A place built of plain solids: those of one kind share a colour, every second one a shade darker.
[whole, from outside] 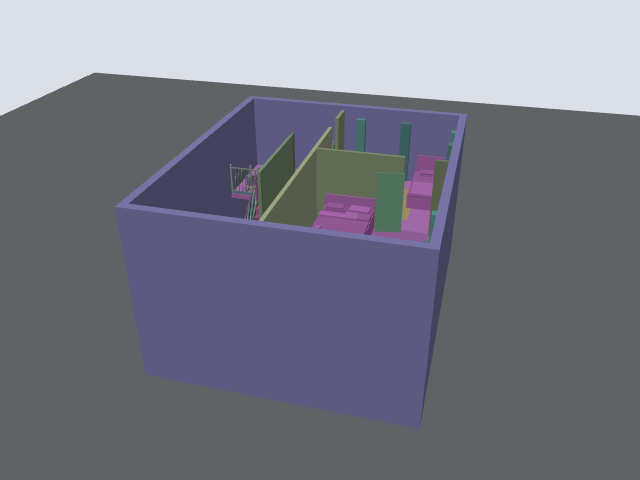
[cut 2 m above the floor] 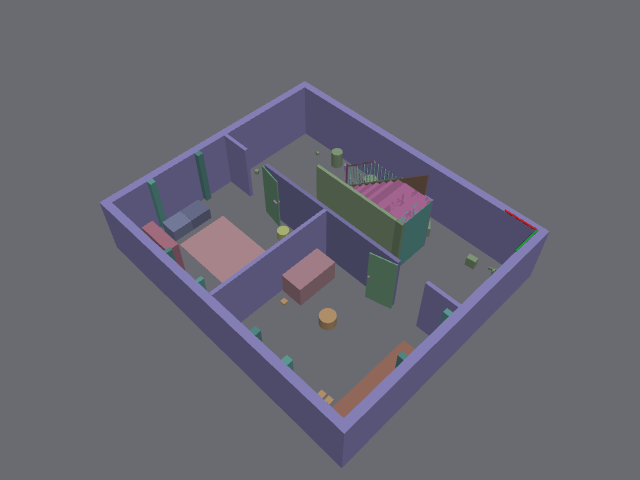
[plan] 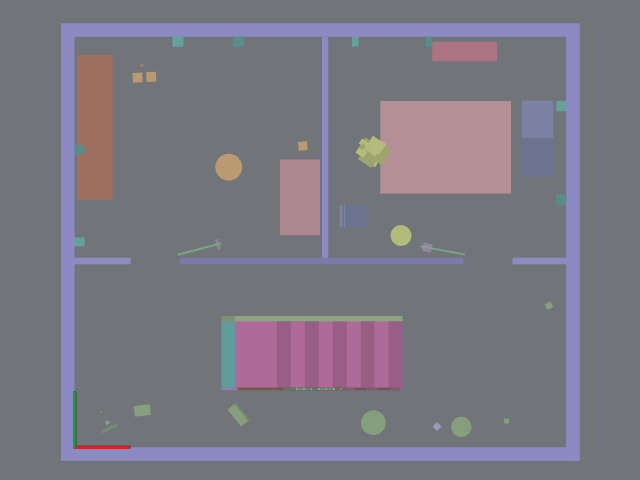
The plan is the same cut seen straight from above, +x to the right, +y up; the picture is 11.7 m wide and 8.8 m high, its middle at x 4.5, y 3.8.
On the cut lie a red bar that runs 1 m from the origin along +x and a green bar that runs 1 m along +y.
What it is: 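A home built round its stair; the hall at the stair's foot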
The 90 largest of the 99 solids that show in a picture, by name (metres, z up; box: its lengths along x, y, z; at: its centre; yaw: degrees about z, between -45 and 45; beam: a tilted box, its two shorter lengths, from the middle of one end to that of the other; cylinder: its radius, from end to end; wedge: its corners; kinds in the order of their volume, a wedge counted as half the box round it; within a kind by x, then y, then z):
{
 "wall_1": {"box": [0.25, 8.03, 5.55], "at": [-0.12, 3.76, 2.73]},
 "wall_2": {"box": [1.03, 0.12, 2.9], "at": [0.51, 3.41, 1.4]},
 "wall_3": {"box": [9.51, 0.25, 5.55], "at": [4.51, -0.12, 2.73]},
 "wall_4": {"box": [9.51, 0.25, 5.55], "at": [4.51, 7.65, 2.73]},
 "wall_5": {"box": [5.2, 0.12, 2.9], "at": [4.53, 3.41, 1.4]},
 "wall_6": {"box": [0.12, 4.05, 2.9], "at": [4.59, 5.5, 1.4]},
 "wall_7": {"box": [0.99, 0.12, 2.9], "at": [8.52, 3.41, 1.4]},
 "wall_8": {"box": [0.25, 8.03, 5.55], "at": [9.14, 3.76, 2.73]},
 "step_1": {"box": [0.5, 1.22, 2.68], "at": [2.95, 1.7, 1.29]},
 "step_2": {"box": [0.75, 1.22, 2.46], "at": [3.08, 1.7, 1.18]},
 "step_3": {"box": [0.77, 1.22, 2.24], "at": [3.33, 1.7, 1.07]},
 "step_4": {"box": [0.77, 1.22, 2.02], "at": [3.58, 1.7, 0.96]},
 "step_5": {"box": [0.77, 1.22, 1.8], "at": [3.84, 1.7, 0.85]},
 "step_6": {"box": [0.77, 1.22, 1.58], "at": [4.09, 1.7, 0.74]},
 "step_7": {"box": [0.77, 1.22, 1.36], "at": [4.35, 1.7, 0.63]},
 "step_8": {"box": [0.77, 1.22, 1.15], "at": [4.61, 1.7, 0.52]},
 "step_9": {"box": [0.77, 1.22, 0.93], "at": [4.86, 1.7, 0.41]},
 "step_10": {"box": [0.77, 1.22, 0.71], "at": [5.12, 1.7, 0.3]},
 "step_11": {"box": [0.77, 1.22, 0.49], "at": [5.37, 1.7, 0.19]},
 "step_12": {"box": [0.77, 1.22, 0.27], "at": [5.63, 1.7, 0.08]},
 "upper_floor_1": {"box": [2.82, 3.49, 0.18], "at": [1.28, 1.62, 2.76]},
 "upper_floor_2": {"box": [3.93, 4.3, 0.18], "at": [1.84, 5.5, 2.76]},
 "upper_floor_3": {"box": [5.35, 4.3, 0.18], "at": [6.46, 5.5, 2.76]},
 "bedstead_bedroom_bed_1": {"box": [0.05, 1.0, 1.15], "at": [0.09, 6.71, 3.37]},
 "bedstead_bedroom_bed_2": {"box": [0.38, 0.65, 0.63], "at": [0.31, 6.71, 3.11]},
 "bedstead_bedroom_bed_3": {"box": [0.47, 1.0, 0.58], "at": [0.88, 6.71, 3.09]},
 "bedstead_bedroom_bed_4": {"box": [2.08, 1.05, 0.48], "at": [1.16, 6.71, 3.04]},
 "bedstead_bedroom_bed_5": {"box": [1.02, 0.93, 0.58], "at": [1.63, 6.72, 3.09]},
 "bedstead_bedroom_bed_6": {"box": [1.05, 1.05, 0.53], "at": [1.67, 6.71, 3.06]},
 "bedstead_bedroom_bed_7": {"box": [0.05, 1.6, 1.08], "at": [3.89, 4.57, 3.34]},
 "bedstead_bedroom_bed_8": {"box": [0.33, 0.55, 0.81], "at": [4.11, 4.17, 3.2]},
 "bedstead_bedroom_bed_9": {"box": [0.4, 0.68, 0.76], "at": [4.12, 4.18, 3.18]},
 "bedstead_bedroom_bed_10": {"box": [0.38, 0.62, 0.81], "at": [4.13, 4.96, 3.2]},
 "bedstead_bedroom_bed_11": {"box": [0.42, 0.4, 0.76], "at": [4.53, 4.77, 3.18]},
 "bedstead_bedroom_bed_12": {"box": [0.42, 0.4, 0.76], "at": [4.53, 5.17, 3.18]},
 "bedstead_bedroom_bed_13": {"box": [0.25, 0.8, 0.76], "at": [4.62, 4.17, 3.18]},
 "bedstead_bedroom_bed_14": {"box": [2.08, 1.65, 0.6], "at": [4.96, 4.57, 3.1]},
 "bedstead_bedroom_bed_15": {"box": [2.08, 1.6, 0.71], "at": [4.96, 4.57, 3.15]},
 "upper_partition_1": {"box": [0.96, 0.12, 2.55], "at": [0.48, 3.41, 4.08]},
 "upper_partition_2": {"box": [7.15, 0.12, 2.55], "at": [5.44, 3.41, 4.08]},
 "stair_wall_1": {"box": [0.25, 0.1, 5.4], "at": [2.82, 2.36, 2.65]},
 "stair_wall_2": {"box": [3.07, 0.1, 5.4], "at": [4.48, 2.36, 2.65]},
 "curtains_1": {"box": [0.19, 0.16, 2.24], "at": [0.09, 3.76, 1.18]},
 "curtains_2": {"box": [0.19, 0.34, 2.19], "at": [0.09, 4.1, 4.0]},
 "curtains_3": {"box": [0.19, 0.16, 2.24], "at": [0.09, 5.46, 1.18]},
 "curtains_4": {"box": [0.19, 0.34, 2.19], "at": [0.09, 5.72, 4.0]},
 "curtains_5": {"box": [0.29, 0.19, 2.19], "at": [0.53, 7.44, 4.0]},
 "curtains_6": {"box": [0.29, 0.19, 2.19], "at": [1.7, 7.44, 4.0]},
 "curtains_7": {"box": [0.2, 0.19, 2.23], "at": [1.9, 7.44, 1.18]},
 "curtains_8": {"box": [0.2, 0.19, 2.23], "at": [3.01, 7.44, 1.18]},
 "curtains_9": {"box": [0.12, 0.19, 2.13], "at": [5.14, 7.44, 1.13]},
 "curtains_10": {"box": [0.12, 0.19, 2.13], "at": [6.49, 7.44, 1.13]},
 "curtains_11": {"box": [0.26, 0.19, 2.09], "at": [6.54, 7.44, 3.95]},
 "curtains_12": {"box": [0.19, 0.19, 2.1], "at": [8.92, 4.54, 1.11]},
 "curtains_13": {"box": [0.19, 0.19, 2.1], "at": [8.92, 6.25, 1.11]},
 "upper_split_1": {"box": [0.12, 2.74, 2.55], "at": [3.8, 4.85, 4.08]},
 "upper_split_2": {"box": [0.12, 0.41, 2.55], "at": [3.8, 7.32, 4.08]},
 "head_1": {"box": [0.25, 1.22, 2.9], "at": [2.82, 1.7, 1.4]},
 "slotfit_living_storage_1": {"box": [1.19, 0.36, 1.94], "at": [7.15, 7.26, 0.92]},
 "slotfit_kitchen_wall_table_1": {"box": [0.74, 1.39, 0.8], "at": [4.13, 4.58, 0.35]},
 "slotfit_living_seat_1": {"box": [0.05, 0.41, 0.92], "at": [4.89, 4.24, 0.41]},
 "slotfit_living_seat_2": {"box": [0.44, 0.41, 0.51], "at": [5.13, 4.24, 0.2]},
 "slotfit_living_seat_3": {"box": [0.58, 0.71, 0.47], "at": [8.49, 5.31, 0.18]},
 "slotfit_living_seat_4": {"box": [0.58, 0.69, 0.47], "at": [8.49, 6.01, 0.18]},
 "clutter_clhall_1": {"box": [0.3, 0.2, 0.39], "at": [1.24, 0.68, 0.14], "yaw": 6.9},
 "clutter_clhall_2": {"box": [0.17, 0.4, 0.41], "at": [2.99, 0.59, 0.16], "yaw": 38.8},
 "clutter_clhall_3": {"box": [0.2, 0.41, 0.25], "at": [3.01, 0.6, 0.08], "yaw": 38.8},
 "clutter_clhall_4": {"cylinder": 0.23, "from": [5.48, 0.45, -0.05], "to": [5.48, 0.45, 0.47]},
 "clutter_clhall_5": {"cylinder": 0.19, "from": [7.09, 0.37, -0.05], "to": [7.09, 0.37, 0.59]},
 "laid_rug_rug_bedroom_1": {"box": [2.4, 1.7, 0.05], "at": [1.9, 5.5, 2.83]},
 "laid_rug_rug_living_1": {"box": [2.4, 1.7, 0.05], "at": [6.8, 5.5, -0.02]},
 "plinth_1": {"wedge": [[2.99, 1.04, -0.05], [2.99, 1.04, 2.79], [2.99, 1.09, -0.05], [2.99, 1.09, 2.79], [5.96, 1.04, -0.05], [5.96, 1.04, 0.25], [5.96, 1.09, -0.05], [5.96, 1.09, 0.25]]},
 "doorleaf_door_1": {"box": [0.83, 0.039, 2.07], "at": [2.29, 3.63, 0.99], "yaw": 14.6},
 "doorleaf_door_2": {"box": [0.041, 0.83, 2.07], "at": [4.0, 5.86, 3.84], "yaw": 12.6},
 "doorleaf_door_3": {"box": [0.84, 0.038, 2.08], "at": [6.75, 3.61, 0.99], "yaw": -10.5},
 "clutter_kitchen_1": {"box": [0.18, 0.18, 0.13], "at": [1.16, 6.78, 0.01], "yaw": 3.1},
 "clutter_kitchen_2": {"box": [0.18, 0.18, 0.11], "at": [1.41, 6.79, 0.01], "yaw": 3.1},
 "clutter_kitchen_3": {"cylinder": 0.25, "from": [2.83, 5.14, -0.05], "to": [2.83, 5.14, 0.36]},
 "kitchen_units_worktop_1": {"box": [0.64, 2.66, 0.04], "at": [0.38, 5.86, 0.86]},
 "clutter_living_1": {"box": [0.19, 0.14, 0.16], "at": [5.26, 5.41, 0.03], "yaw": -33.0},
 "clutter_living_2": {"box": [0.19, 0.14, 0.16], "at": [5.42, 5.31, 0.03], "yaw": -33.0},
 "clutter_living_3": {"box": [0.15, 0.26, 0.09], "at": [5.45, 5.27, 0.0], "yaw": -33.0},
 "clutter_living_4": {"box": [0.16, 0.15, 0.16], "at": [5.49, 5.43, 0.03], "yaw": -33.0},
 "clutter_living_5": {"box": [0.14, 0.26, 0.09], "at": [5.59, 5.49, 0.0], "yaw": -33.0},
 "clutter_living_6": {"cylinder": 0.19, "from": [5.98, 3.88, -0.05], "to": [5.98, 3.88, 0.31]},
 "head_guard_1": {"box": [0.25, 0.05, 3.8], "at": [2.82, 1.07, 1.85]},
 "slotfit_hallpiece_corner_1": {"cylinder": 0.14, "from": [1.79, 0.39, 2.8], "to": [1.79, 0.39, 3.21]},
 "slotfit_hallpiece_corner_2": {"box": [0.12, 0.12, 0.35], "at": [6.65, 0.38, 0.12], "yaw": -45.0},
 "guard_newel_1": {"box": [0.05, 0.05, 3.88], "at": [2.97, 1.07, 1.89]},
 "well_guard_board_1": {"box": [0.04, 1.03, 0.15], "at": [2.64, 0.55, 2.87]}
}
